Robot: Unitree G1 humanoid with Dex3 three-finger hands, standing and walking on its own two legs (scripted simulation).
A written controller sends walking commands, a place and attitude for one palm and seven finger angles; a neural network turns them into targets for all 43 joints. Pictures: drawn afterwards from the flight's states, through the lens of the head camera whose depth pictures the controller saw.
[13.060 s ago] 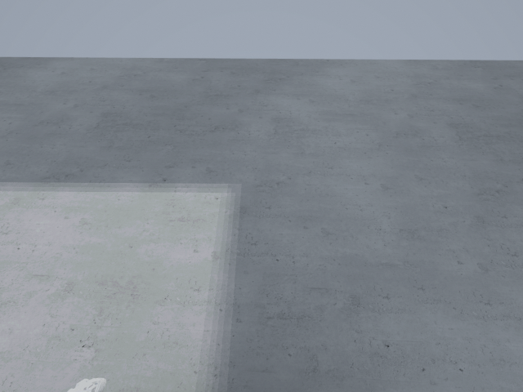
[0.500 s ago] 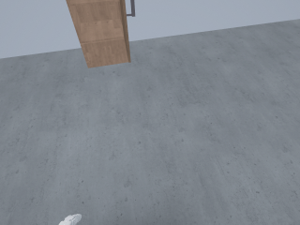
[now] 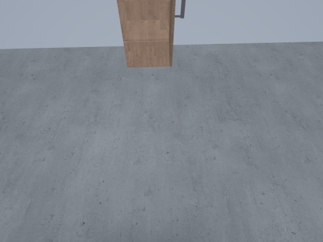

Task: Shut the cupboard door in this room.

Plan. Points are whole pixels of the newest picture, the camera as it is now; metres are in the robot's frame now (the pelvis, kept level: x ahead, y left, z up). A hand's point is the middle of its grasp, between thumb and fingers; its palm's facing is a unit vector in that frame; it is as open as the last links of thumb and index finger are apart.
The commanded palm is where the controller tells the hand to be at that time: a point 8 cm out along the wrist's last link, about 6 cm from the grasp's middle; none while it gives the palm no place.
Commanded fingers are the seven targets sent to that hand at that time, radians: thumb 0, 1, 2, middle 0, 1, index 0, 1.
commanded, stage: stand and wait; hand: left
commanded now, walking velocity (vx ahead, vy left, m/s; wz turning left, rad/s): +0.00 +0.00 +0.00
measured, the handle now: (179, 5) +1.41 +0.03 -0.03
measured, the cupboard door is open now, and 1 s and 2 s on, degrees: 86 86 86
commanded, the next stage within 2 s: turn or walk to find it in 0.06 s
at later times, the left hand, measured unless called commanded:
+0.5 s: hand out of the picture -0.01 +0.23 -0.17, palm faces +0.13 -0.96 -0.25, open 7.3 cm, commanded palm none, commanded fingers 0.00 0.90 0.90 -0.20 -0.30 -0.20 -0.30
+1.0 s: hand out of the picture -0.02 +0.26 -0.16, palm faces +0.26 -0.93 -0.26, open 7.4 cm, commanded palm none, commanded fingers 0.00 0.90 0.90 -0.20 -0.30 -0.20 -0.30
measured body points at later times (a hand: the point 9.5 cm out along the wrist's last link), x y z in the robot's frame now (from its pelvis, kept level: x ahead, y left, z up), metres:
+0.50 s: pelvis -0.03 +0.03 +0.00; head -0.01 +0.03 +0.45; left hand -0.01 +0.28 -0.15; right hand +0.04 -0.21 -0.16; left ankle -0.03 +0.13 -0.72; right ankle -0.04 -0.09 -0.73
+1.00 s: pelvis -0.04 +0.04 +0.00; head -0.01 +0.04 +0.45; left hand -0.03 +0.31 -0.14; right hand +0.07 -0.17 -0.15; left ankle -0.05 +0.16 -0.73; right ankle -0.04 -0.07 -0.71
